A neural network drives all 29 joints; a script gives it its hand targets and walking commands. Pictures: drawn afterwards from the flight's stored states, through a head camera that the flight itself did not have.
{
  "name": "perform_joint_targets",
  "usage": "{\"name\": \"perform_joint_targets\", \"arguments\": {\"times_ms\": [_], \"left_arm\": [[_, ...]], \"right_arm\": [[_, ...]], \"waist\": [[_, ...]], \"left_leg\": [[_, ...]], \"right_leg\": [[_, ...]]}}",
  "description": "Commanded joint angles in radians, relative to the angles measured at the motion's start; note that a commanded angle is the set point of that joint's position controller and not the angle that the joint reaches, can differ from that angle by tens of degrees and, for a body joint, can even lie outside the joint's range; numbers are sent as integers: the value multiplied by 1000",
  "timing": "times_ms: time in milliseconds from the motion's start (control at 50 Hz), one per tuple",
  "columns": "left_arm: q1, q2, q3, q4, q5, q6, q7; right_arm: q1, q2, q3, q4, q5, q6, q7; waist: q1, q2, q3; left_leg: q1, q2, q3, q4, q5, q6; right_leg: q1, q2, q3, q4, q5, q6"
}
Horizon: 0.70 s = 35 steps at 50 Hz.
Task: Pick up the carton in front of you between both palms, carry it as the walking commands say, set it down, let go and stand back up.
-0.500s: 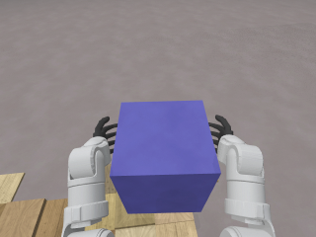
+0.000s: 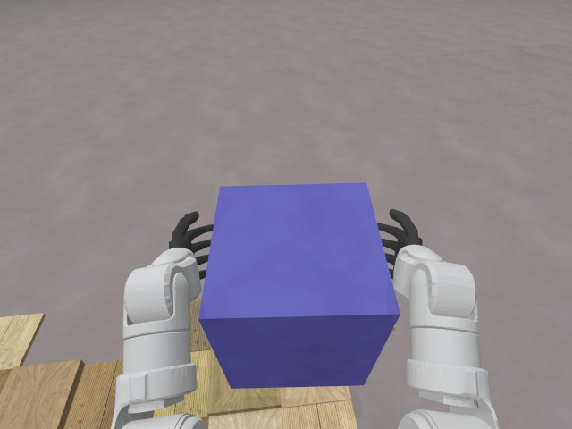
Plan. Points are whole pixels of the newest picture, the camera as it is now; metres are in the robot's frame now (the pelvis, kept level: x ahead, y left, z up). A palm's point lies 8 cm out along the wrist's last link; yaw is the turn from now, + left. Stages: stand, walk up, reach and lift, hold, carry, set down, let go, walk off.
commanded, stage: carry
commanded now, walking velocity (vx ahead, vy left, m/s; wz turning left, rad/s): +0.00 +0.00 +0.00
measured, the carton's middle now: (295, 290) +0.33 -0.01 +0.05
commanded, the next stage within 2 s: none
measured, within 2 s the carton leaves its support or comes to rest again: neither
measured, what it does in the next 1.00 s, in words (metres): walks ahead: left foot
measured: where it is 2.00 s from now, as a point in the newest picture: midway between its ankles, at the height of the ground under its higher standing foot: (281, 307)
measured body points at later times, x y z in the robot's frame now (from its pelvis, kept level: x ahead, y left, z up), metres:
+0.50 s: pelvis +0.02 +0.01 +0.00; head +0.00 +0.00 +0.45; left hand +0.37 +0.16 +0.14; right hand +0.37 -0.15 +0.14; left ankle -0.05 +0.11 -0.72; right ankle +0.05 -0.08 -0.74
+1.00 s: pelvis +0.25 +0.05 -0.02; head +0.26 +0.06 +0.43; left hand +0.58 +0.21 +0.07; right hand +0.57 -0.10 +0.08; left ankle +0.33 +0.13 -0.73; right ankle +0.08 -0.06 -0.69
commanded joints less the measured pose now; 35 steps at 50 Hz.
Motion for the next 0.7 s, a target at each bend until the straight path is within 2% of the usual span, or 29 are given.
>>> {"name": "perform_joint_targets", "arguments": {"times_ms": [0,240,260,280,300,320,340,360,400,420,460,480,520,540,560,580,600,620,640,660,680], "left_arm": [[-626,-732,-573,-76,-170,-23,-7],[-627,-733,-573,-74,-170,-23,-7],[-637,-732,-575,-83,-175,-25,-7],[-652,-729,-577,-92,-183,-26,-6],[-666,-725,-579,-100,-188,-26,-4],[-679,-716,-579,-111,-191,-26,0],[-694,-704,-578,-120,-193,-23,5],[-706,-695,-579,-129,-197,-19,9],[-728,-682,-592,-162,-217,-13,16],[-741,-674,-595,-179,-228,-11,19],[-745,-652,-587,-181,-234,0,28],[-737,-634,-581,-174,-230,8,31],[-726,-608,-558,-149,-216,30,35],[-720,-597,-541,-128,-209,42,37],[-723,-594,-528,-115,-206,54,38],[-742,-595,-518,-115,-209,63,39],[-739,-584,-503,-92,-202,70,43],[-727,-559,-489,-73,-190,76,48],[-726,-561,-488,-81,-196,82,48],[-741,-574,-493,-97,-205,89,45],[-779,-603,-509,-115,-223,93,39]], "right_arm": [[-610,791,572,-74,183,-11,6],[-611,791,571,-72,183,-12,6],[-621,793,573,-82,186,-13,7],[-643,793,575,-92,190,-14,6],[-660,791,576,-97,195,-12,4],[-677,787,578,-107,201,-10,2],[-694,780,580,-114,209,-9,0],[-704,771,578,-116,214,-7,-4],[-708,756,569,-120,224,-4,-15],[-716,748,567,-130,231,-3,-19],[-696,705,554,-135,235,7,-29],[-676,681,544,-129,227,15,-33],[-680,640,532,-133,222,34,-41],[-696,628,530,-135,224,45,-43],[-715,625,528,-139,229,55,-43],[-735,628,526,-144,238,64,-41],[-765,625,526,-146,248,76,-38],[-784,627,524,-154,256,88,-36],[-787,641,516,-141,254,95,-34],[-791,647,510,-131,251,100,-32],[-787,664,502,-110,247,104,-30]], "waist": [[11,-20,-334],[11,-20,-335],[13,-28,-342],[18,-43,-331],[20,-71,-312],[21,-109,-287],[17,-124,-261],[15,-112,-247],[8,-56,-274],[3,-22,-291],[-22,84,-289],[-35,115,-255],[-37,153,-191],[-27,144,-175],[-9,125,-181],[22,98,-206],[61,-25,-228],[82,-212,-262],[86,-248,-267],[96,-166,-258],[102,-92,-257]], "left_leg": [[20,107,-126,-87,173,24],[19,107,-127,-87,175,24],[16,97,-119,-88,110,25],[-8,74,-98,-66,23,32],[-47,48,-70,-32,-78,36],[-85,27,-47,-9,-134,38],[-96,13,-28,-34,-130,43],[-72,8,-18,-87,-92,49],[56,17,-37,-183,-33,65],[109,46,-83,-207,-24,79],[187,169,-254,-250,-51,126],[239,215,-317,-265,-42,153],[287,265,-383,-254,45,194],[269,256,-360,-225,107,192],[209,228,-298,-180,156,172],[90,182,-193,-96,264,128],[-85,107,-72,100,381,65],[-316,30,11,321,237,18],[-509,-9,-13,411,-123,8],[-587,12,-46,444,-195,14],[-621,31,-57,460,-191,20]], "right_leg": [[217,-154,142,-21,288,-8],[216,-154,142,-18,290,-7],[212,-152,150,-36,166,-9],[207,-154,173,-76,-51,-16],[209,-173,227,-141,-322,-31],[206,-202,292,-200,-507,-48],[192,-221,318,-233,-577,-61],[172,-221,304,-242,-566,-61],[142,-166,203,-205,-441,-20],[132,-128,147,-147,-364,1],[56,-55,39,59,-241,21],[-35,-31,1,118,-214,30],[-151,-12,-21,117,-223,31],[-125,-4,-27,62,-205,27],[-25,2,-33,0,-184,24],[159,6,-36,-43,-167,16],[353,-63,110,-71,-141,-23],[531,-222,359,-60,62,-105],[652,-307,481,-71,210,-174],[679,-341,498,-71,248,-204],[685,-350,474,-61,268,-198]]}}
